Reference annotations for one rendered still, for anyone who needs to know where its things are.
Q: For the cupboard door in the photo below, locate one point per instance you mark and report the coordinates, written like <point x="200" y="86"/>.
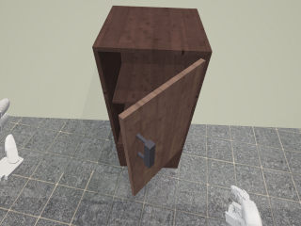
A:
<point x="162" y="116"/>

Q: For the right robot hand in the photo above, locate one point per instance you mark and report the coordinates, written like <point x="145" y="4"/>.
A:
<point x="246" y="213"/>

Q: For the handle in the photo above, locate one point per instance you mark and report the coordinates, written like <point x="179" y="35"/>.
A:
<point x="149" y="151"/>

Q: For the left robot hand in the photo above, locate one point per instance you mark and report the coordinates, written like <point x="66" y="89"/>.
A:
<point x="10" y="163"/>

